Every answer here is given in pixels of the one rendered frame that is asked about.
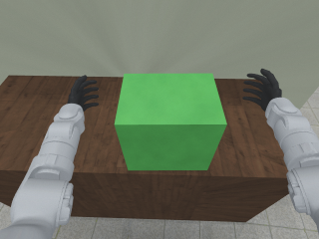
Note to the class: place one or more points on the carton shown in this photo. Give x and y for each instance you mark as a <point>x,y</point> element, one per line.
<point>169,121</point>

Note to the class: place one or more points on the robot left hand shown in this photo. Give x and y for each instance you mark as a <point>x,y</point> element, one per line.
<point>77,95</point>

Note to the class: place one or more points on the right robot upper arm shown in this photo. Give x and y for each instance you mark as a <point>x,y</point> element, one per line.
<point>303,188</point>

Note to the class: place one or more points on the robot right hand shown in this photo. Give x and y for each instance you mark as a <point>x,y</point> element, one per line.
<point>269,87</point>

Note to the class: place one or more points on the left robot forearm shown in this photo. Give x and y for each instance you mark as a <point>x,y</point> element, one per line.
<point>59,147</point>

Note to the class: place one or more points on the left robot upper arm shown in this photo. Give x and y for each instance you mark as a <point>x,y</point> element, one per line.
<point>42,206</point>

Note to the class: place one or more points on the right robot forearm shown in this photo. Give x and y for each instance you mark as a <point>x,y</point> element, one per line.
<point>295,136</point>

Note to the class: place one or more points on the pedestal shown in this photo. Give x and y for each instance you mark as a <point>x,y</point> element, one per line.
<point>247,173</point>

